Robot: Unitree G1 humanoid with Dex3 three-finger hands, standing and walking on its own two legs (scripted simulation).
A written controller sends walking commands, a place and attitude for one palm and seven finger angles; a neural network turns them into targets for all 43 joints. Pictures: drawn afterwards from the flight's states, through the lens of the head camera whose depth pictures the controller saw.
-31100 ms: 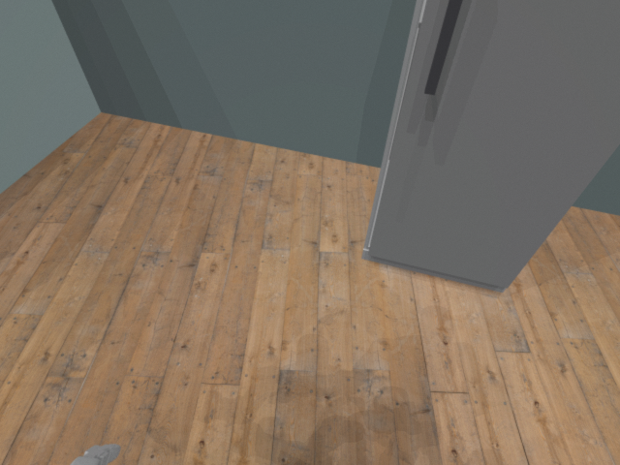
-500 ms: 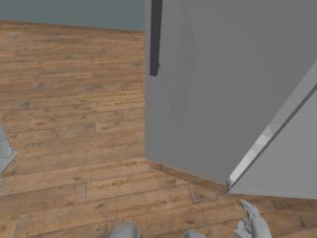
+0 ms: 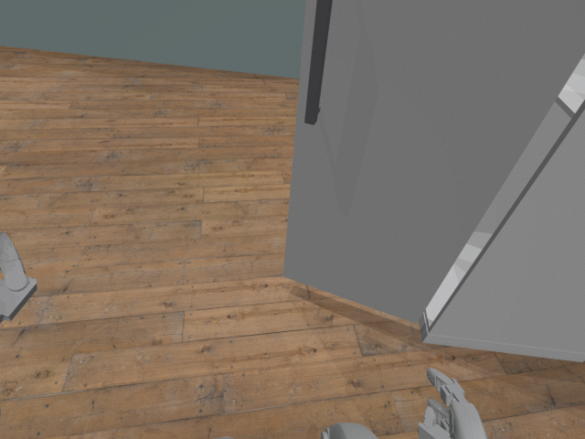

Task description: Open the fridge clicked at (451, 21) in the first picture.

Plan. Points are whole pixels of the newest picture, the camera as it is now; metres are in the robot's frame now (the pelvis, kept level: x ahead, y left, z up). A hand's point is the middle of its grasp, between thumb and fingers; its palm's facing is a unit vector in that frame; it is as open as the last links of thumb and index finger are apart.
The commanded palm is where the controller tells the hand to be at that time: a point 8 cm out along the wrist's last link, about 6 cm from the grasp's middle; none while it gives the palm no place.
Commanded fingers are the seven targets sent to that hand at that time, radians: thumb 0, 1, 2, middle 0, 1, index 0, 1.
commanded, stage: stop stepping back and stand still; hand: left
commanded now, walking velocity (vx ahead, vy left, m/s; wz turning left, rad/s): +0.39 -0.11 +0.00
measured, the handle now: (324, 31) +0.81 +0.01 +0.25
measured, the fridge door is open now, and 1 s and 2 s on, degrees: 75 75 75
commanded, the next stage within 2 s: let the arm hang, fingers relaxed in 0.64 s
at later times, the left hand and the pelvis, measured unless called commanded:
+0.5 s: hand (31, 346) +0.14 +0.24 +0.19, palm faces +0.30 -0.87 -0.39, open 7.4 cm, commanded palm +0.08 +0.29 +0.20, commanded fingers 0.00 0.90 0.90 -0.20 -0.30 -0.20 -0.30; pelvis -0.10 +0.01 +0.02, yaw -9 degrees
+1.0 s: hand out of the picture +0.01 +0.17 -0.14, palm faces -0.18 -0.96 -0.20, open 7.4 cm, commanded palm none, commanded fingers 0.00 0.90 0.90 -0.20 -0.30 -0.20 -0.30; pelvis -0.11 +0.01 +0.00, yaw -6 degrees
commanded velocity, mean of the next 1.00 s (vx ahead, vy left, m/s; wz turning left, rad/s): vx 0.14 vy -0.01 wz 0.00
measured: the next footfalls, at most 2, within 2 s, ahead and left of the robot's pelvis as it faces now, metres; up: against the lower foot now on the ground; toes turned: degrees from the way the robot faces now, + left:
right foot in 0.12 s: -0.05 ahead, -0.11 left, +0.00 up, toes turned -7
left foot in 0.34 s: +0.00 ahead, +0.13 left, +0.00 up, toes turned -5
